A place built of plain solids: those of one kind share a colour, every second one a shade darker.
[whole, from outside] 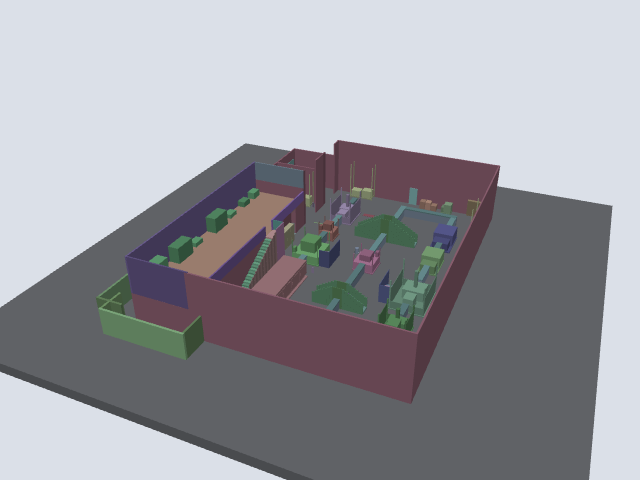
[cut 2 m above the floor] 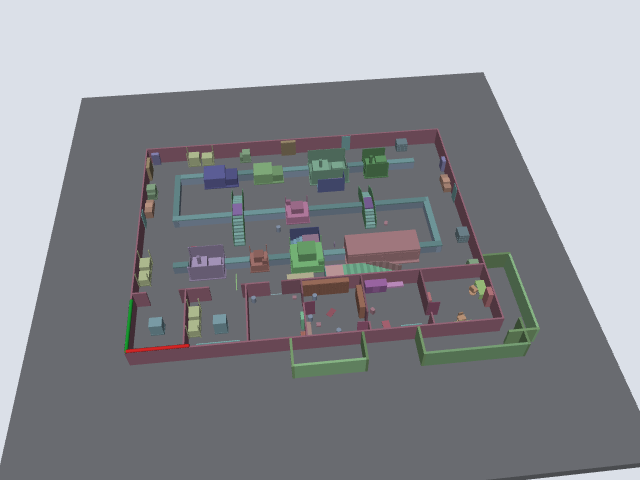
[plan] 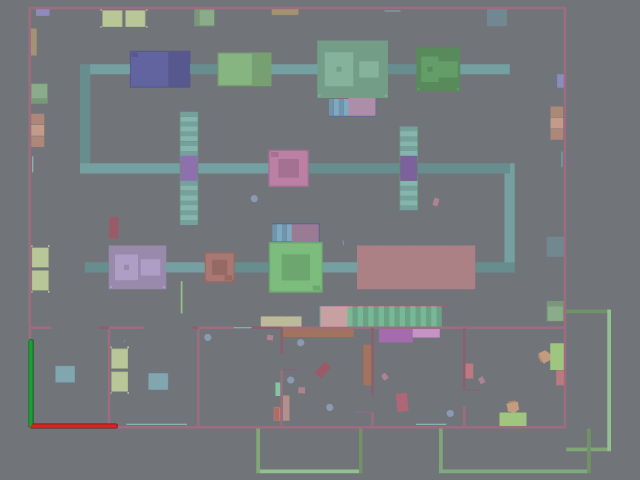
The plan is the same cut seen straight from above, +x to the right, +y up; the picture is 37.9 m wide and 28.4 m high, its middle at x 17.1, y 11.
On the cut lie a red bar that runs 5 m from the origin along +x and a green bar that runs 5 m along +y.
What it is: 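A trial; a factory floor where things are made along one folded line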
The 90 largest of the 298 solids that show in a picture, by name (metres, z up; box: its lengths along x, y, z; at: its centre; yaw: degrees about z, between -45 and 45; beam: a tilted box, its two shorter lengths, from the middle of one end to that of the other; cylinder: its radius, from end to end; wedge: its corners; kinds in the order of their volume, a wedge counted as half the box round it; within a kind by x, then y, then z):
{
 "wall_1": {"box": [0.15, 6.11, 4.55], "at": [-0.07, 2.9, 2.23]},
 "wall_2": {"box": [0.15, 19.14, 6.55], "at": [-0.07, 15.23, 3.23]},
 "wall_3": {"box": [1.2, 0.15, 6.55], "at": [0.6, 5.81, 3.23]},
 "wall_4": {"box": [4.92, 0.15, 4.55], "at": [2.31, -0.07, 2.23]},
 "wall_5": {"box": [0.15, 5.81, 4.55], "at": [4.62, 2.9, 2.23]},
 "wall_6": {"box": [2.05, 0.15, 6.55], "at": [5.64, 5.81, 3.23]},
 "wall_7": {"box": [5.58, 0.15, 4.55], "at": [7.26, -0.07, 2.23]},
 "wall_8": {"box": [0.15, 5.81, 4.55], "at": [9.9, 2.9, 2.23]},
 "wall_9": {"box": [2.1, 0.15, 3.11], "at": [10.95, 5.81, 1.5]},
 "wall_10": {"box": [5.23, 0.15, 2.95], "at": [12.37, -0.07, 1.43]},
 "wall_11": {"box": [0.15, 3.29, 2.95], "at": [14.83, 1.65, 1.43]},
 "wall_12": {"box": [31.82, 0.15, 6.55], "at": [15.76, 24.73, 3.23]},
 "wall_13": {"box": [5.68, 0.15, 2.95], "at": [17.52, -0.07, 1.43]},
 "wall_14": {"box": [5.38, 0.15, 3.11], "at": [17.52, 5.81, 1.5]},
 "wall_15": {"box": [0.15, 4.05, 2.95], "at": [20.21, 3.78, 1.43]},
 "wall_16": {"box": [5.73, 0.15, 2.95], "at": [22.93, -0.07, 1.43]},
 "wall_17": {"box": [5.43, 0.15, 3.11], "at": [22.93, 5.81, 1.5]},
 "wall_18": {"box": [0.15, 3.67, 2.95], "at": [25.64, 3.97, 1.43]},
 "wall_19": {"box": [6.18, 0.15, 2.95], "at": [28.58, -0.07, 1.43]},
 "wall_20": {"box": [5.88, 0.15, 3.11], "at": [28.58, 5.81, 1.5]},
 "wall_21": {"box": [0.15, 6.11, 2.95], "at": [31.59, 2.9, 1.43]},
 "wall_22": {"box": [0.15, 19.14, 6.55], "at": [31.59, 15.23, 3.23]},
 "pasteuriser_1": {"box": [7.0, 2.6, 0.15], "at": [22.79, 9.38, 0.03]},
 "pasteuriser_2": {"box": [6.84, 2.44, 1.45], "at": [22.79, 9.38, 1.18]},
 "conveyor_body_1": {"box": [0.48, 6.46, 0.97], "at": [3.2, 18.17, 0.43]},
 "conveyor_body_2": {"box": [2.68, 0.48, 0.97], "at": [4.52, 21.1, 0.43]},
 "conveyor_body_3": {"box": [11.14, 0.48, 0.97], "at": [8.47, 15.24, 0.43]},
 "conveyor_body_4": {"box": [2.3, 0.48, 0.97], "at": [9.13, 9.38, 0.43]},
 "conveyor_body_5": {"box": [2.74, 0.48, 0.97], "at": [15.58, 21.1, 0.43]},
 "conveyor_body_6": {"box": [11.92, 0.48, 0.97], "at": [22.38, 15.24, 0.43]},
 "conveyor_body_7": {"box": [2.93, 0.48, 0.97], "at": [26.86, 21.1, 0.43]},
 "conveyor_body_8": {"box": [2.33, 0.48, 0.97], "at": [27.46, 9.38, 0.43]},
 "conveyor_body_9": {"box": [0.48, 6.46, 0.97], "at": [28.32, 12.31, 0.43]},
 "mezz_deck_1": {"box": [21.62, 5.87, 0.15], "at": [20.71, 2.93, 2.98]},
 "mezz_outer_1": {"box": [5.23, 0.15, 3.66], "at": [12.37, -0.07, 4.73]},
 "mezz_outer_2": {"box": [5.68, 0.15, 3.66], "at": [17.52, -0.07, 4.73]},
 "mezz_outer_3": {"box": [5.73, 0.15, 3.66], "at": [22.93, -0.07, 4.73]},
 "mezz_outer_4": {"box": [6.18, 0.15, 3.66], "at": [28.58, -0.07, 4.73]},
 "mezz_outer_5": {"box": [0.15, 6.11, 3.66], "at": [31.59, 2.9, 4.73]},
 "yard_wall_1": {"box": [6.29, 0.22, 2.65], "at": [16.48, -2.69, 1.27]},
 "yard_wall_2": {"box": [8.98, 0.22, 2.65], "at": [28.63, -2.69, 1.27]},
 "yard_wall_3": {"box": [0.22, 8.39, 2.65], "at": [34.21, 2.69, 1.27]},
 "mezz_kept_1": {"box": [2.2, 1.1, 1.65], "at": [19.02, 0.56, 3.83]},
 "mezz_kept_2": {"box": [2.2, 1.1, 1.65], "at": [25.22, 0.56, 3.83]},
 "mezz_kept_3": {"box": [2.2, 1.1, 1.65], "at": [29.0, 0.56, 3.83]},
 "filler_1": {"box": [3.2, 3.0, 0.15], "at": [15.67, 9.38, 0.03]},
 "filler_2": {"box": [3.04, 2.84, 0.85], "at": [15.67, 9.38, 0.53]},
 "filler_3": {"box": [1.67, 1.56, 1.15], "at": [15.67, 9.38, 1.52]},
 "yard_cheek_1": {"box": [0.22, 2.65, 2.65], "at": [13.44, -1.48, 1.27]},
 "yard_cheek_2": {"box": [0.22, 2.65, 2.65], "at": [19.51, -1.48, 1.27]},
 "yard_cheek_3": {"box": [0.22, 2.65, 2.65], "at": [24.25, -1.48, 1.27]},
 "yard_cheek_4": {"box": [2.65, 0.22, 2.65], "at": [32.99, -1.39, 1.27]},
 "yard_cheek_5": {"box": [2.65, 0.22, 2.65], "at": [32.99, 6.78, 1.27]},
 "yard_cheek_6": {"box": [0.22, 2.65, 2.65], "at": [33.01, -1.48, 1.27]},
 "packer_1": {"box": [2.2, 2.04, 1.25], "at": [7.02, 21.1, 0.72]},
 "packer_2": {"box": [3.6, 2.2, 0.15], "at": [7.64, 21.1, 0.03]},
 "packer_3": {"box": [1.24, 1.63, 0.85], "at": [8.74, 21.1, 0.53]},
 "shrink_wrapper_1": {"box": [1.95, 1.84, 1.25], "at": [12.08, 21.1, 0.72]},
 "shrink_wrapper_2": {"box": [3.2, 2.0, 0.15], "at": [12.63, 21.1, 0.03]},
 "shrink_wrapper_3": {"box": [1.09, 1.47, 0.85], "at": [13.6, 21.1, 0.53]},
 "palletiser_1": {"box": [1.7, 2.01, 0.95], "at": [18.22, 21.1, 0.57]},
 "palletiser_2": {"box": [4.2, 3.4, 0.15], "at": [19.03, 21.1, 0.03]},
 "palletiser_3": {"box": [1.16, 0.96, 0.87], "at": [20.0, 21.1, 0.69]},
 "mezz_landing_1": {"box": [1.6, 1.18, 3.11], "at": [17.92, 6.46, 1.5]},
 "lockers_1": {"box": [2.4, 0.48, 1.7], "at": [16.11, 5.5, 0.95]},
 "lockers_2": {"box": [1.8, 0.48, 1.7], "at": [18.2, 5.5, 0.95]},
 "lockers_3": {"box": [0.48, 2.4, 1.7], "at": [19.9, 3.6, 0.95]},
 "crossover_deck_1": {"box": [1.0, 1.48, 1.75], "at": [9.35, 15.24, 0.82]},
 "crossover_deck_2": {"box": [1.0, 1.48, 1.24], "at": [22.35, 15.24, 0.57]},
 "stretch_wrapper_1": {"box": [1.02, 1.51, 0.95], "at": [23.6, 21.1, 0.57]},
 "stretch_wrapper_2": {"box": [2.6, 2.6, 0.15], "at": [24.09, 21.1, 0.03]},
 "stretch_wrapper_3": {"box": [1.16, 0.96, 1.29], "at": [24.68, 21.1, 0.89]},
 "labeller_1": {"box": [2.24, 2.04, 0.85], "at": [15.24, 15.24, 0.53]},
 "mezz_parapet_1": {"box": [7.32, 0.15, 1.15], "at": [13.56, 5.81, 3.58]},
 "mezz_parapet_2": {"box": [12.9, 0.15, 1.15], "at": [25.07, 5.81, 3.58]},
 "depalletiser_1": {"box": [1.36, 1.51, 0.95], "at": [5.65, 9.38, 0.57]},
 "depalletiser_2": {"box": [3.4, 2.6, 0.15], "at": [6.3, 9.38, 0.03]},
 "staging_1": {"box": [1.64, 1.1, 0.9], "at": [16.25, 11.43, 0.4]},
 "staging_2": {"box": [1.64, 1.1, 0.9], "at": [19.61, 18.85, 0.4]},
 "pallet_rack_1": {"box": [1.12, 0.94, 1.13], "at": [4.82, 24.1, 0.71]},
 "pallet_rack_2": {"box": [0.94, 1.12, 0.94], "at": [5.25, 3.98, 0.62]},
 "pallet_rack_3": {"box": [1.12, 0.94, 0.93], "at": [6.18, 24.1, 0.62]},
 "mezz_step_1": {"box": [0.31, 1.16, 2.95], "at": [18.87, 6.46, 1.42]},
 "mezz_step_2": {"box": [0.31, 1.16, 2.79], "at": [19.18, 6.46, 1.34]},
 "mezz_step_3": {"box": [0.31, 1.16, 2.63], "at": [19.49, 6.46, 1.26]},
 "pallet_stack_1": {"box": [1.12, 0.94, 1.22], "at": [2.02, 3.06, 0.76]},
 "pallet_stack_2": {"box": [1.12, 0.94, 1.43], "at": [7.53, 2.63, 0.87]},
 "switch_panel_1": {"box": [2.4, 0.58, 2.0], "at": [14.8, 6.17, 1.1]},
 "rinser_1": {"box": [1.64, 1.64, 0.85], "at": [11.16, 9.38, 0.53]},
 "mezz_end_1": {"box": [0.15, 5.88, 2.06], "at": [9.9, 2.94, 5.53]}
}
